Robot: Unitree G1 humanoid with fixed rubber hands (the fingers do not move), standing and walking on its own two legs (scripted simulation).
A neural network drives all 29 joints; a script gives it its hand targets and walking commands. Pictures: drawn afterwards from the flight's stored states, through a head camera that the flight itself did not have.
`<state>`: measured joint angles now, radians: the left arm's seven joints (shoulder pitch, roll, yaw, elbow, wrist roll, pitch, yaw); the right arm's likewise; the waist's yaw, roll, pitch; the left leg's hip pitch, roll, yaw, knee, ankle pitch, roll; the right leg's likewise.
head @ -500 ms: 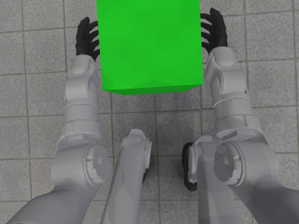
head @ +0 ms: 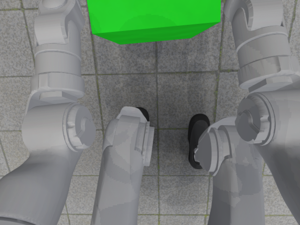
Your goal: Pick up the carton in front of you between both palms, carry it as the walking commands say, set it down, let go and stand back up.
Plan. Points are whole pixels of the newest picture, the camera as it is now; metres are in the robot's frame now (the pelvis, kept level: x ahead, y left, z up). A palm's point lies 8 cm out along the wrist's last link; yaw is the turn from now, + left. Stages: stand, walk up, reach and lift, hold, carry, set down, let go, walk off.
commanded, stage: set down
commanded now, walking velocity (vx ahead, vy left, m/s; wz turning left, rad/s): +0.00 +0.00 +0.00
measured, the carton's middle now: out of the picture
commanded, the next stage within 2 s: none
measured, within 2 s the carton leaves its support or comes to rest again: rests again in 1.16 s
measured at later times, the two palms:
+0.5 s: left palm (74, 0) +0.50 +0.24 -0.20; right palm out of the picture +0.56 -0.06 -0.20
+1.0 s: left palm out of the picture +0.52 +0.24 -0.20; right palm out of the picture +0.58 -0.07 -0.20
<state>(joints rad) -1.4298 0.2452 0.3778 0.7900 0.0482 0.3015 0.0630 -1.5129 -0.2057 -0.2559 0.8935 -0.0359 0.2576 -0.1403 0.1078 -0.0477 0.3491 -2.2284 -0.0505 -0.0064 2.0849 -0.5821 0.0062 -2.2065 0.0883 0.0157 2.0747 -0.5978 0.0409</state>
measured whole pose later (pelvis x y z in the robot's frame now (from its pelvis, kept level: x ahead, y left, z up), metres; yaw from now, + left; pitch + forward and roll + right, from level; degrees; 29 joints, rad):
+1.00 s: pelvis -0.01 -0.01 -0.04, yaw +1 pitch +32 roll +1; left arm -1.49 0.29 0.50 0.93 0.11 0.23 -0.12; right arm -1.62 -0.25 -0.31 1.06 -0.08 0.19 -0.02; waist 0.12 -0.04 0.52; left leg -2.17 -0.04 0.01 2.24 -0.63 -0.02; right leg -2.18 0.12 0.02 2.25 -0.62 0.02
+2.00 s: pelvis +0.01 -0.01 +0.07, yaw +1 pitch +45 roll -2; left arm -1.36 0.33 0.32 0.92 -0.08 0.21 0.05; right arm -1.46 -0.34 -0.20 1.00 0.03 0.22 -0.10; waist 0.11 -0.03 0.10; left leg -2.09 -0.05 -0.02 1.85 -0.54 0.00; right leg -2.07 0.07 0.01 1.84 -0.57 0.02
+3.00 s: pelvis +0.07 +0.01 +0.32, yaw +2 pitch +31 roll -1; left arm -0.44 0.24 0.22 0.66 0.04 0.07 -0.13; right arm -0.48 -0.12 -0.20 0.63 -0.12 0.10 -0.07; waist 0.07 0.00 -0.05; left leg -1.02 -0.05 -0.03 0.74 -0.25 0.03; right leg -1.00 0.03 0.06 0.73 -0.27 0.02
